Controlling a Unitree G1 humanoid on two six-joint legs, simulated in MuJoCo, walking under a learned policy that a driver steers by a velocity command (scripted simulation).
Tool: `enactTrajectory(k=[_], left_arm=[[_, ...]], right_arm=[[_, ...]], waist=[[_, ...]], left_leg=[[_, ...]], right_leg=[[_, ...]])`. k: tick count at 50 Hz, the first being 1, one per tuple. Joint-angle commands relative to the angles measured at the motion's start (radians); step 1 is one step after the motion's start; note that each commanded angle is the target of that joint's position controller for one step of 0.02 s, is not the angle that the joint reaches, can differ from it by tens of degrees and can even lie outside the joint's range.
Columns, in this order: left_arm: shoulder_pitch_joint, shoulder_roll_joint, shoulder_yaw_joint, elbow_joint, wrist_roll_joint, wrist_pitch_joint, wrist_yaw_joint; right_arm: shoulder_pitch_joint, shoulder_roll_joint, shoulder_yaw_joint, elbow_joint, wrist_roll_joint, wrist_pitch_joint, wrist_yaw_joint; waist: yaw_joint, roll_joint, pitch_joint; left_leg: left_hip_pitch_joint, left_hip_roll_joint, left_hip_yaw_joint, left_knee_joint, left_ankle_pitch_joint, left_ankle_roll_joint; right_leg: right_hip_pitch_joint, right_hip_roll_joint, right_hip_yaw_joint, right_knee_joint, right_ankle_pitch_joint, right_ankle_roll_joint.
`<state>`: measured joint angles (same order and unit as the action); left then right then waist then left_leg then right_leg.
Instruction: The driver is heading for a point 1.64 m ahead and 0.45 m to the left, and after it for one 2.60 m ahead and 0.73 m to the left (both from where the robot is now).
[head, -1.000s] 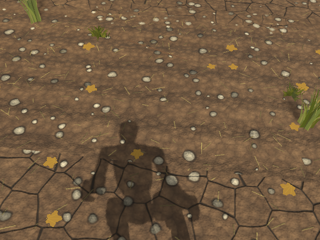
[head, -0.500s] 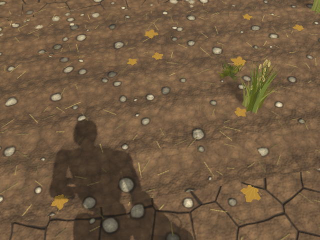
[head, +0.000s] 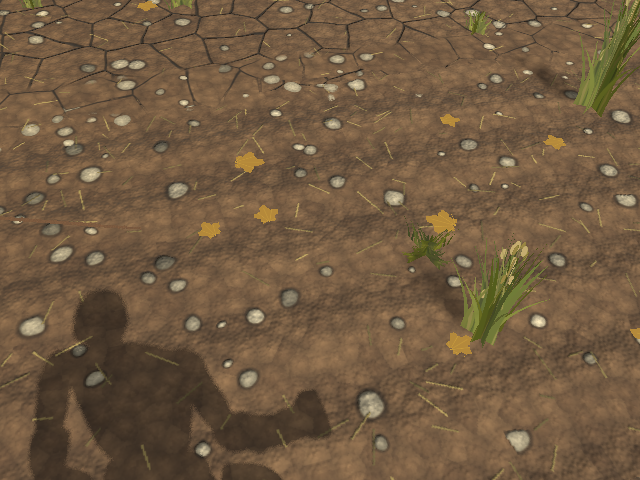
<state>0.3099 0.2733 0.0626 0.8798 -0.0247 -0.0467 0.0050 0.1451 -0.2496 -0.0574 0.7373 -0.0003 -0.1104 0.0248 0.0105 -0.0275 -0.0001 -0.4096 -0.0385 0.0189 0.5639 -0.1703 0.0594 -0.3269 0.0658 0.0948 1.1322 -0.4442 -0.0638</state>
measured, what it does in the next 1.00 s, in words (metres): walks ahead: right foot, then left foot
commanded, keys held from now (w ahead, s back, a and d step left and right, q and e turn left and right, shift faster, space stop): w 0.52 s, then w+q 0.48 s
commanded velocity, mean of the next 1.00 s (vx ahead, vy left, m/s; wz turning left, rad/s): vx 0.50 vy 0.00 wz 0.13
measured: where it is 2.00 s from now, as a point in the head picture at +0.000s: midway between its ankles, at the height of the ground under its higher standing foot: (266, 281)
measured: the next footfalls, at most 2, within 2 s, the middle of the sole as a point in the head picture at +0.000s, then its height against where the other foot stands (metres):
right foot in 0.44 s outside the picture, level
left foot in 1.00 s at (283, 400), level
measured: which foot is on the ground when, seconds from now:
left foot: down 0.00-0.46, up 0.48-0.98, down 1.00-1.00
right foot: up 0.00-0.42, down 0.44-0.98, up 1.00-1.00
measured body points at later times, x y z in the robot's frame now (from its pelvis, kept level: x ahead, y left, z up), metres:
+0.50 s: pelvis +0.27 -0.05 +0.00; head +0.30 -0.06 +0.45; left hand +0.48 +0.18 -0.08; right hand +0.26 -0.33 -0.14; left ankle +0.10 +0.08 -0.67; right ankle +0.36 -0.15 -0.73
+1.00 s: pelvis +0.54 -0.02 -0.01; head +0.58 -0.01 +0.44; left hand +0.48 +0.26 -0.15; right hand +0.80 -0.21 -0.10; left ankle +0.64 +0.08 -0.73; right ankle +0.36 -0.16 -0.72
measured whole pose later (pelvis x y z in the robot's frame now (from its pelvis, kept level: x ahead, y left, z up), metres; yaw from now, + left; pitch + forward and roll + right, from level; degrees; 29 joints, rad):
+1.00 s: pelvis +0.54 -0.02 -0.01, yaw +13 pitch +2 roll -1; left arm 0.34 0.27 0.06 0.94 0.00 -0.04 0.03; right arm 0.06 -0.25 -0.05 0.70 0.02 -0.05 0.06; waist 0.05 0.02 0.03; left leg -0.52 -0.01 0.06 0.58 -0.11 0.11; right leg 0.08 -0.03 -0.23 0.46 -0.49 0.01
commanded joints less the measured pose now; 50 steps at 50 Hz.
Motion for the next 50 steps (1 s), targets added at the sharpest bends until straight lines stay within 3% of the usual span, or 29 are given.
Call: enactTrajectory(k=[1, 4, 6, 11, 17, 19, 20, 21, 22, 23, 24, 25, 26, 27, 29, 31, 33, 36, 39, 43, 45, 47, 48, 49, 50], left_arm=[[-0.075, 0.106, 0.03, -0.101, 0.016, -0.018, 0.0], [-0.044, 0.062, 0.022, -0.083, 0.021, -0.007, 0.002], [-0.108, 0.055, 0.018, -0.104, 0.028, -0.01, 0.006], [-0.253, 0.027, 0.006, -0.142, 0.023, -0.026, -0.005], [-0.403, 0.034, -0.004, -0.199, 0.007, -0.043, -0.033], [-0.387, 0.056, 0.0, -0.205, 0.007, -0.053, -0.042], [-0.335, 0.074, 0.009, -0.193, 0.007, -0.057, -0.042], [-0.219, 0.106, 0.026, -0.155, 0.012, -0.058, -0.039], [-0.034, 0.164, 0.049, -0.107, 0.018, -0.058, -0.031], [0.109, 0.266, 0.075, -0.084, 0.037, -0.051, -0.023], [0.134, 0.224, 0.061, -0.068, 0.018, -0.043, -0.026], [0.067, 0.155, 0.038, -0.076, 0.012, -0.041, -0.026], [-0.004, 0.124, 0.027, -0.091, 0.014, -0.039, -0.025], [-0.065, 0.099, 0.019, -0.098, 0.023, -0.04, -0.027], [-0.115, 0.064, 0.009, -0.097, 0.036, -0.051, -0.03], [-0.106, 0.076, 0.015, -0.074, 0.036, -0.067, -0.03], [-0.087, 0.097, 0.022, -0.052, 0.04, -0.072, -0.021], [-0.078, 0.107, 0.021, -0.036, 0.039, -0.07, -0.01], [-0.049, 0.123, 0.019, -0.019, 0.033, -0.068, -0.001], [0.03, 0.143, 0.025, 0.018, 0.025, -0.039, 0.006], [0.031, 0.158, 0.03, 0.018, 0.019, -0.019, 0.01], [0.011, 0.189, 0.038, 0.004, 0.018, -0.004, 0.022], [0.004, 0.201, 0.042, -0.003, 0.019, 0.005, 0.029], [-0.013, 0.203, 0.041, -0.012, 0.018, 0.012, 0.035], [-0.009, 0.187, 0.032, -0.037, 0.027, 0.003, 0.038]], right_arm=[[0.077, -0.106, -0.026, -0.018, -0.01, 0.003, 0.0], [0.081, -0.117, -0.029, -0.001, -0.003, -0.005, -0.004], [0.116, -0.145, -0.036, 0.02, 0.002, -0.006, -0.012], [0.202, -0.158, -0.037, 0.076, 0.017, 0.007, -0.029], [0.289, -0.17, -0.036, 0.141, 0.023, 0.028, -0.025], [0.28, -0.19, -0.042, 0.151, 0.025, 0.037, -0.029], [0.259, -0.202, -0.044, 0.15, 0.026, 0.042, -0.031], [0.241, -0.193, -0.039, 0.146, 0.029, 0.045, -0.032], [0.225, -0.165, -0.026, 0.13, 0.021, 0.043, -0.033], [0.286, -0.076, 0.002, 0.098, 0.007, 0.026, -0.031], [0.316, -0.066, 0.009, 0.111, 0.015, 0.005, -0.029], [0.245, -0.166, -0.018, 0.095, 0.039, -0.008, -0.023], [0.174, -0.17, -0.019, 0.076, 0.044, -0.013, -0.021], [0.138, -0.153, -0.019, 0.073, 0.034, -0.009, -0.025], [0.158, -0.124, -0.024, 0.084, 0.025, 0.017, -0.028], [0.17, -0.089, -0.02, 0.087, 0.028, 0.041, -0.03], [0.128, -0.09, -0.024, 0.068, 0.026, 0.049, -0.033], [0.067, -0.083, -0.022, 0.045, 0.023, 0.045, -0.023], [-0.038, -0.063, -0.009, 0.007, 0.02, 0.042, -0.006], [-0.151, -0.051, 0.003, -0.061, 0.022, 0.044, 0.021], [-0.173, -0.062, 0.001, -0.093, 0.024, 0.044, 0.037], [-0.127, -0.092, -0.014, -0.104, 0.022, 0.048, 0.046], [-0.047, -0.12, -0.03, -0.093, 0.021, 0.052, 0.046], [0.102, -0.168, -0.057, -0.06, 0.024, 0.053, 0.038], [0.265, -0.251, -0.09, -0.028, 0.021, 0.061, 0.017]], waist=[[-0.026, 0.089, 0.016], [-0.002, 0.122, -0.016], [-0.014, 0.098, -0.008], [-0.062, 0.095, 0.01], [-0.108, 0.116, 0.066], [-0.082, 0.134, 0.057], [-0.044, 0.142, 0.028], [0.018, 0.132, -0.043], [0.097, 0.106, -0.171], [0.108, -0.096, -0.329], [0.101, -0.237, -0.406], [0.101, -0.153, -0.259], [0.077, -0.102, -0.155], [0.051, -0.043, -0.079], [0.0, -0.07, -0.031], [-0.018, -0.061, -0.013], [-0.017, -0.037, 0.013], [-0.005, -0.025, 0.026], [0.034, -0.016, 0.056], [0.075, 0.006, 0.088], [0.065, -0.008, 0.086], [0.021, -0.053, 0.029], [-0.027, -0.071, -0.023], [-0.109, -0.056, -0.099], [-0.177, 0.039, -0.199]], left_leg=[[0.263, 0.289, -0.448, -0.352, -0.158, 0.15], [0.211, 0.244, -0.316, -0.402, 0.007, 0.152], [0.236, 0.255, -0.278, -0.424, 0.092, 0.166], [0.286, 0.218, -0.159, -0.423, 0.151, 0.13], [0.397, 0.269, -0.161, -0.359, 0.185, 0.126], [0.441, 0.295, -0.174, -0.31, 0.274, 0.113], [0.444, 0.289, -0.161, -0.253, 0.404, 0.1], [0.418, 0.25, -0.121, -0.13, 0.562, 0.079], [0.287, 0.204, -0.078, 0.083, 0.532, 0.045], [-0.099, 0.07, 0.001, 0.464, 0.166, -0.029], [-0.278, 0.0, -0.101, 0.658, -0.395, -0.042], [-0.37, 0.065, -0.139, 0.733, -0.361, -0.03], [-0.368, 0.115, -0.108, 0.704, -0.27, -0.021], [-0.339, 0.147, -0.093, 0.639, -0.195, -0.025], [-0.243, 0.183, -0.103, 0.571, -0.112, -0.03], [-0.23, 0.184, -0.112, 0.541, -0.068, -0.041], [-0.283, 0.174, -0.135, 0.475, 0.017, -0.054], [-0.288, 0.152, -0.13, 0.31, 0.19, -0.056], [-0.254, 0.138, -0.069, 0.158, 0.3, -0.047], [-0.335, 0.125, -0.029, 0.064, 0.239, -0.022], [-0.334, 0.104, 0.007, 0.041, 0.142, 0.0], [-0.212, 0.044, 0.071, 0.046, 0.037, 0.035], [-0.101, 0.005, 0.095, 0.049, -0.005, 0.057], [0.113, -0.03, 0.093, -0.012, 0.04, 0.092], [0.432, 0.08, -0.105, -0.041, 0.076, 0.154]], right_leg=[[-0.362, -0.145, 0.017, 0.0, 0.119, 0.002], [-0.285, -0.161, -0.015, -0.1, 0.193, 0.023], [-0.334, -0.17, -0.02, -0.208, 0.278, 0.04], [-0.32, -0.148, -0.048, -0.472, 0.515, 0.07], [-0.305, -0.113, -0.082, -0.621, 0.455, 0.049], [-0.257, -0.101, -0.09, -0.657, 0.38, 0.022], [-0.167, -0.08, -0.111, -0.68, 0.358, 0.003], [0.011, -0.053, -0.137, -0.708, 0.375, -0.025], [0.299, -0.122, -0.066, -0.667, 0.409, -0.074], [0.705, -0.379, 0.314, -0.666, 0.354, -0.205], [0.771, -0.477, 0.616, -0.797, 0.246, -0.285], [0.662, -0.434, 0.504, -0.82, 0.179, -0.243], [0.52, -0.389, 0.366, -0.843, 0.206, -0.204], [0.388, -0.349, 0.274, -0.887, 0.255, -0.182], [0.244, -0.303, 0.157, -0.95, 0.357, -0.158], [0.187, -0.297, 0.074, -0.987, 0.447, -0.161], [0.185, -0.297, 0.008, -1.006, 0.517, -0.158], [0.2, -0.272, -0.094, -1.019, 0.558, -0.128], [0.22, -0.265, -0.164, -1.038, 0.551, -0.102], [0.403, -0.321, -0.201, -0.98, 0.643, -0.092], [0.471, -0.341, -0.222, -0.914, 0.78, -0.076], [0.49, -0.342, -0.253, -0.784, 1.11, -0.053], [0.48, -0.336, -0.267, -0.658, 1.248, -0.041], [0.403, -0.306, -0.289, -0.462, 1.247, -0.015], [0.161, -0.261, -0.29, -0.165, 0.959, 0.023]])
